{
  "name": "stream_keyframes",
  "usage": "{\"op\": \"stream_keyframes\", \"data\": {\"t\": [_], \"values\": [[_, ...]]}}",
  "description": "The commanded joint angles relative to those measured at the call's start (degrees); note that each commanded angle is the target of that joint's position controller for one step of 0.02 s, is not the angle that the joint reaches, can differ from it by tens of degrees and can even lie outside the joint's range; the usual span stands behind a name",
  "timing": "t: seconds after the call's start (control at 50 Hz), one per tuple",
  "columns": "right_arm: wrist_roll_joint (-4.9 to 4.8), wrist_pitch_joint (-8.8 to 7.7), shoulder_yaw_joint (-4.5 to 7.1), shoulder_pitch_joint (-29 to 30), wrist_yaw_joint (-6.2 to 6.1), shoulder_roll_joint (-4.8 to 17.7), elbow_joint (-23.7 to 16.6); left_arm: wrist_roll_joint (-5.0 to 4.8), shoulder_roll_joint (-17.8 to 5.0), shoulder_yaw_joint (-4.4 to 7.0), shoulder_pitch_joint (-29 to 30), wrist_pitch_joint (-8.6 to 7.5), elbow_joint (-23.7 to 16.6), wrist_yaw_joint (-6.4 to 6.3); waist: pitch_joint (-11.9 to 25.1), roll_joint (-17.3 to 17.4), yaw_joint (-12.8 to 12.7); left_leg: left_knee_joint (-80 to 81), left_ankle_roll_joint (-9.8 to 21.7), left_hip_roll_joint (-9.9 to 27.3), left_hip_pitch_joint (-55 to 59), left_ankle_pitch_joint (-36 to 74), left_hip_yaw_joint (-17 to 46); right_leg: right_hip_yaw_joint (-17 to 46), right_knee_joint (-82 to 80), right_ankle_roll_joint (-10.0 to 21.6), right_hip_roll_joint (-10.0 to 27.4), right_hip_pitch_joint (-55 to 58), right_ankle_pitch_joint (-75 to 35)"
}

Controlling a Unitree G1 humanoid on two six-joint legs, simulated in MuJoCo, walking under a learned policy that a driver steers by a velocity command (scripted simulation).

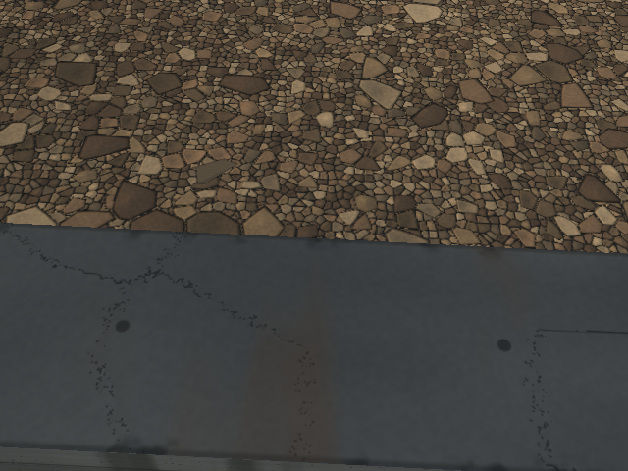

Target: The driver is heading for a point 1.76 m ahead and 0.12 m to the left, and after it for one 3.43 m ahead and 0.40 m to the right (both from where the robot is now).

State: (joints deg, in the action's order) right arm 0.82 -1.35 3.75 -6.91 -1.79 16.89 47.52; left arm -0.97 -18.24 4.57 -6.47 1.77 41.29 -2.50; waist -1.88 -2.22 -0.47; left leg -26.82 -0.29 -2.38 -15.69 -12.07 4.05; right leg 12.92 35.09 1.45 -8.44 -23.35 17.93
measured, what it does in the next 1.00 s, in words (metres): steps on the spot: right foot, then left foot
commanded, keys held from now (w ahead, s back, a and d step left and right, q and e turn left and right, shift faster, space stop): e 0.14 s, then no key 0.08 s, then q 0.78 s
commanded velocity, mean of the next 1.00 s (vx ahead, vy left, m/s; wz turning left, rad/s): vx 0.00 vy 0.00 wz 0.11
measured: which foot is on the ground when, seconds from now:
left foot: down 0.00-0.38, up 0.40-0.76, down 0.78-1.00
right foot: up 0.00-0.36, down 0.38-0.78, up 0.80-1.00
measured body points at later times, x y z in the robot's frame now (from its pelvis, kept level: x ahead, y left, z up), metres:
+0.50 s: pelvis -0.01 -0.03 +0.00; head +0.02 -0.05 +0.45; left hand +0.19 +0.21 -0.09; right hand +0.06 -0.32 -0.13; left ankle -0.01 +0.10 -0.70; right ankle -0.02 -0.15 -0.74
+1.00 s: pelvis -0.02 +0.02 +0.01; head +0.01 +0.06 +0.46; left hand +0.07 +0.33 -0.11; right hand +0.17 -0.25 -0.07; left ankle -0.02 +0.09 -0.74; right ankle +0.00 -0.15 -0.65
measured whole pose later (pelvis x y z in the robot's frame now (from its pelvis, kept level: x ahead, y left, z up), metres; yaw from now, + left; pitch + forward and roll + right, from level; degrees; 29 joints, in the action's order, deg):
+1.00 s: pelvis -0.02 +0.02 +0.01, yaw +12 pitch +3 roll -3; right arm 0.0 0.4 3.4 -11.1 -1.5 18.0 39.0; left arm 0.4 -19.2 5.0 -5.8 0.6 44.8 -3.3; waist -2.3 -1.5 0.6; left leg -25.6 3.9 -2.1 -16.4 -11.5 3.1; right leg 2.6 60.8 -4.3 -0.2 -31.0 20.4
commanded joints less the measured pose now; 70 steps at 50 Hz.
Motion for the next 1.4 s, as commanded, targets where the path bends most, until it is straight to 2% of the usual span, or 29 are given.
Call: {"op": "stream_keyframes", "data": {"t": [0.02,0.08,0.18,0.26,0.32,0.36,0.38,0.4,0.42,0.44,0.48,0.58,0.64,0.7,0.76,0.78,0.8,0.82,0.84,0.88,1.04,1.16,1.22,1.24,1.26,1.28,1.3,1.38,1.4], "values": [[2.33,-0.74,1.99,1.92,-0.25,9.66,-5.22,0.46,-11.46,3.38,-2.37,-1.34,-4.27,0.46,5.62,12.78,-1.65,11.29,15.38,25.37,8.09,17.83,22.37,-1.59,26.09,-2.57,3.33,-11.67,14.42],[-0.31,-0.44,0.91,4.08,-1.03,6.41,-6.25,0.42,-7.7,2.96,-5.35,0.18,-1.5,0.45,3.77,8.24,-1.56,8.73,10.07,17.16,9.07,16.41,9.36,-4.23,35.75,-5.42,4.58,-13.98,5.97],[0.1,0.81,0.95,-3.06,-1.96,8.25,-4.72,-0.09,-4.34,1.26,1.78,-0.2,-5.79,0.79,3.87,11.01,3.32,9.52,13.04,16.94,15.0,21.17,4.31,-8.76,26.03,-8.14,7.73,-15.16,3.28],[-0.58,0.8,1.33,-1.66,-0.86,10.04,-4.72,0.67,-2.38,-0.21,0.9,-0.59,-5.87,1.28,5.94,12.09,2.98,8.75,13.45,17.23,10.98,23.46,2.14,-11.77,12.14,-6.73,9.01,-2.48,5.49],[-1.39,0.18,0.2,-1.11,0.56,7.89,-3.68,1.14,-2.01,-0.29,-2.43,-0.47,-3.27,1.13,5.7,12.42,1.25,6.43,12.09,15.67,7.28,22.24,2.68,-13.47,-4.82,-4.61,7.85,8.79,-1.74],[-2.15,-0.74,-0.55,-3.9,1.37,6.78,-2.16,1.22,-4.48,0.38,-4.93,-0.37,-1.7,0.78,5.03,10.77,0.07,4.38,7.28,13.56,0.79,18.11,2.68,-11.94,-18.91,-1.59,8.75,21.75,-15.29],[-0.43,-1.5,-1.27,-4.97,2.02,5.17,-2.61,1.49,-8.23,1.1,-7.28,-0.12,-1.81,0.03,9.1,4.58,0.62,-0.22,3.26,10.62,-4.13,7.41,1.03,-4.48,-15.29,0.37,16.99,30.73,-29.65],[0.46,-2.3,-1.79,-6.51,2.62,3.07,-3.54,2.09,-11.65,1.68,-5.4,0.58,-2.26,-0.49,9.82,-6.88,2.92,-4.23,-0.48,5.97,-10.77,-10.77,-3.48,0.79,-11.39,7.03,25.72,31.22,-39.56],[-0.51,-2.06,-1.17,-2.77,2.14,5.47,-4.17,2.38,-8.29,1.15,-3.12,0.26,-2.23,0.02,9.76,-7.77,0.83,-8.86,-2.32,5.62,-8.12,-15.64,-4.66,1.29,-13.83,11.81,27.24,23.26,-30.79],[-1.64,-1.49,-0.2,-0.42,1.64,8.17,-4.49,2.66,-7.73,1.16,-1.37,-0.3,-2.72,0.25,6.62,-8.04,-0.14,-15.2,-2.83,4.98,-9.99,-16.59,-5.0,0.65,-15.23,12.06,25.72,21.11,-27.19],[-2.1,0.51,1.26,-2.23,0.39,9.45,-3.54,2.43,-8.52,1.57,-1.86,-1.32,-2.37,-0.15,4.56,-9.53,-0.94,-32.27,-3.74,4.6,-15.88,-22.65,-2.97,-0.07,-16.51,13.18,27.27,19.3,-30.66],[-1.41,2.79,1.09,-3.94,-0.12,5.31,-4.38,1.62,-5.02,0.59,2.82,-2.23,-1.52,-1.05,3.08,-6.43,1.53,-33.26,-4.66,5.68,-15.88,-13.22,-3.61,-8.87,-17.84,11.45,25.04,15.32,-26.17],[-1.39,2.65,0.39,-1.61,1.29,4.34,-6.73,1.56,-6.73,1.11,3.02,-1.89,-0.97,-1.31,5.16,-6.68,0.29,-23.0,-3.92,6.42,-10.96,-11.39,-5.41,-10.78,-16.59,11.39,25.86,16.51,-26.79],[-1.62,2.72,0.91,-2.76,2.62,6.11,-7.91,0.83,-9.16,1.87,2.49,-1.61,-0.3,-1.03,6.39,-6.77,0.55,-16.0,-1.83,5.51,-6.61,-9.7,-7.54,-10.69,-14.56,10.69,27.86,17.3,-27.85],[-1.25,2.86,2.01,-7.83,2.9,7.4,-6.74,-0.35,-7.59,1.62,0.64,-1.36,1.41,-0.62,6.12,-2.84,2.71,-0.38,2.54,2.39,4.33,2.74,-8.62,-15.85,-5.3,4.15,24.21,12.04,-17.35],[-1.27,2.95,3.41,-9.14,2.06,11.91,-7.1,1.36,-4.77,0.91,-1.35,-1.42,1.54,-0.19,5.99,8.98,1.76,3.66,6.07,9.4,12.19,20.36,2.48,-21.66,7.87,-1.24,18.94,2.04,-4.48],[0.08,2.41,4.3,-9.68,1.55,18.19,-9.3,3.67,-2.25,-0.24,3.02,-1.63,-2.31,-0.25,5.24,22.59,2.24,6.46,18.2,24.81,15.48,37.86,25.65,-20.47,23.12,-6.23,9.05,-14.31,21.57],[1.74,0.96,3.76,-11.61,2.11,16.14,-9.67,2.36,-5.05,0.6,6.84,-1.82,-2.8,-0.6,10.03,14.1,5.7,8.1,22.88,26.07,14.43,33.13,27.17,-10.7,33.06,-5.68,8.46,-14.6,23.37],[1.37,-0.04,3.41,-8.38,2.14,14.93,-10.06,0.99,-6.3,1.06,6.25,-1.67,-2.63,-0.57,7.96,10.77,3.69,8.32,20.1,23.01,12.67,27.22,21.81,-8.81,34.91,-4.62,9.77,-15.64,18.34],[-1.02,0.07,2.78,-1.87,1.04,11.79,-11.42,1.3,-7.29,1.74,3.96,-1.44,-0.59,-1.21,5.38,7.28,0.88,8.24,13.89,17.73,9.55,17.74,15.77,-8.1,31.68,-4.53,11.45,-15.69,8.59],[-1.13,1.6,2.48,-2.79,-0.65,11.3,-13.67,1.25,-4.37,0.92,2.71,-2.33,-0.64,-0.7,6.54,9.97,1.53,8.4,13.02,13.43,9.24,10.18,15.54,-7.89,16.27,-6.94,7.99,-10.17,0.15],[0.18,2.17,1.04,-0.81,0.2,8.58,-14.04,0.82,-4.31,0.21,0.42,-3.02,0.39,0.71,7.4,11.15,2.48,6.47,13.33,13.43,5.16,11.28,14.93,-10.23,5.85,-6.36,9.53,1.38,1.52],[0.28,1.95,-1.17,-0.11,0.78,4.29,-12.29,1.34,-1.54,-1.12,-1.98,-3.84,1.58,1.84,7.85,9.12,0.36,5.63,10.5,11.21,2.86,5.04,12.25,-12.29,-11.17,-4.42,9.66,12.8,-8.64],[1.91,2.06,-1.5,-4.59,1.49,5.03,-9.94,4.19,0.4,-2.53,-3.19,-2.07,2.91,2.04,5.84,7.6,0.95,6.81,6.68,9.23,-0.25,0.17,11.04,-10.89,-16.14,-2.92,9.09,17.94,-6.77],[2.55,1.88,-1.66,-4.77,1.86,4.3,-9.94,4.88,-2.35,-2.36,-4.18,-1.88,2.8,2.09,4.18,3.84,1.5,4.73,4.54,6.89,-2.29,-3.87,9.19,-3.52,-17.51,-1.26,14.43,19.25,-8.87],[2.05,1.8,-1.73,-7.05,2.26,3.72,-10.49,3.73,-8.47,-1.0,-1.56,-1.54,2.81,2.23,2.91,-3.43,5.07,4.23,3.15,1.16,-1.35,-7.2,3.59,2.56,-17.4,2.14,17.71,14.83,-6.18],[2.25,1.91,-1.69,-4.21,2.15,4.66,-9.62,2.62,-7.48,-0.73,-1.46,-1.09,3.43,2.81,1.65,-4.23,2.84,2.58,2.46,0.22,2.38,-7.33,0.65,4.01,-18.89,4.06,17.05,9.72,3.29],[2.24,0.2,-1.5,-2.77,1.7,4.72,-10.41,2.55,-6.28,-0.58,-1.57,-1.37,3.55,3.2,-1.22,-7.44,2.7,-0.45,2.77,0.39,5.77,-10.75,-2.07,4.7,-19.34,3.74,13.05,3.61,14.64],[-0.63,-1.16,-0.57,-2.36,0.51,5.4,-10.83,-0.17,-5.39,-0.85,-1.63,-3.45,2.14,1.73,0.09,-6.35,2.76,-1.09,2.78,0.55,5.74,-12.32,-2.52,3.41,-16.98,4.16,12.84,3.19,15.32]]}}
